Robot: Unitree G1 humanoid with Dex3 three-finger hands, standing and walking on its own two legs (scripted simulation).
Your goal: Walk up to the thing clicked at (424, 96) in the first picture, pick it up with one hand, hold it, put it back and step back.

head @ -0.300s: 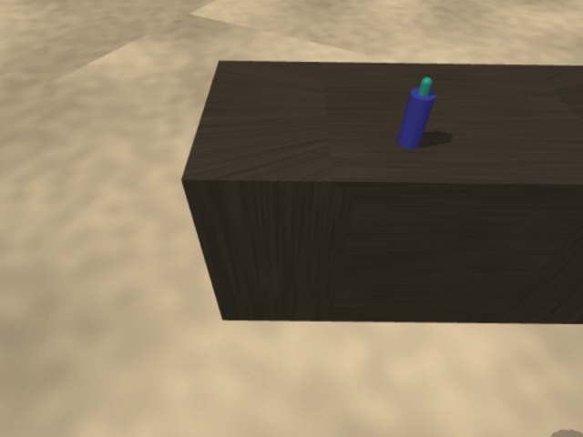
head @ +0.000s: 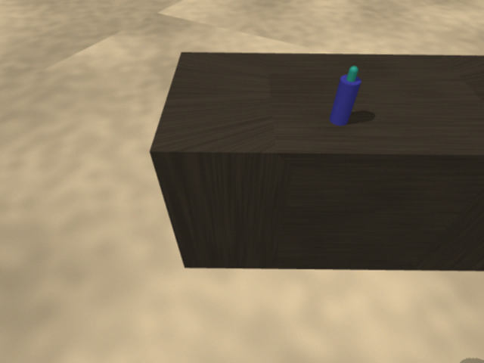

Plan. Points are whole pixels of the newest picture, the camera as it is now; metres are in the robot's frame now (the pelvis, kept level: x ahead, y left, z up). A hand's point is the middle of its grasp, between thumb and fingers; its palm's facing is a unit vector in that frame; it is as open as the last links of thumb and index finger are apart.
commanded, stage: stand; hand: right
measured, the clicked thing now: (346, 95) +0.81 -0.26 +0.00
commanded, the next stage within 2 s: walk up in 0.82 s
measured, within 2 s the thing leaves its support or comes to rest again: neither
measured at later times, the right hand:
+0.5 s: hand out of the picture +0.07 -0.25 -0.16, palm faces -0.03 +0.94 -0.33, open 7.4 cm
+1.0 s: hand out of the picture +0.06 -0.29 -0.16, palm faces +0.01 +0.93 -0.36, open 7.4 cm
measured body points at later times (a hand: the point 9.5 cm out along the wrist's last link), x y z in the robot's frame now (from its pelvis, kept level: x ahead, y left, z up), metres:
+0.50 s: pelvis +0.00 +0.00 +0.00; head +0.01 +0.00 +0.45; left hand +0.08 +0.30 -0.13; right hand +0.07 -0.30 -0.13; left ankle +0.01 +0.13 -0.75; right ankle +0.01 -0.11 -0.75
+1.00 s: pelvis +0.02 -0.02 +0.00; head +0.03 -0.02 +0.44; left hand +0.09 +0.30 -0.12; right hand +0.06 -0.34 -0.13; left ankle +0.01 +0.13 -0.75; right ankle +0.03 -0.14 -0.72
